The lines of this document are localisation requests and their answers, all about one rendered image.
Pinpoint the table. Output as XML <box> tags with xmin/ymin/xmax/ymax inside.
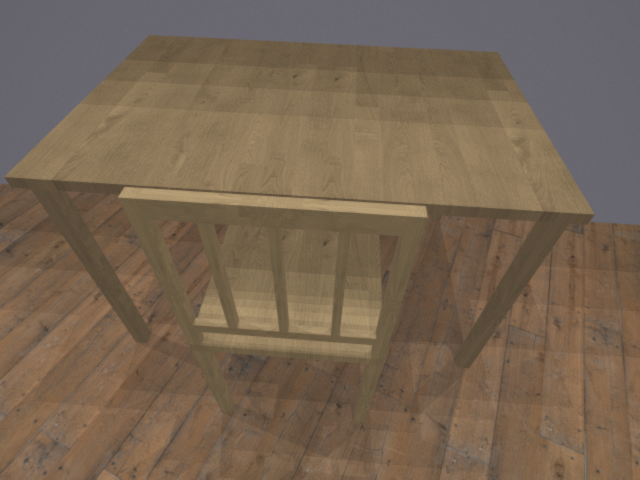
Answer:
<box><xmin>4</xmin><ymin>35</ymin><xmax>595</xmax><ymax>368</ymax></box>

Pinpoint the chair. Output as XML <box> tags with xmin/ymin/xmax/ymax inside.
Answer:
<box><xmin>118</xmin><ymin>187</ymin><xmax>428</xmax><ymax>424</ymax></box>

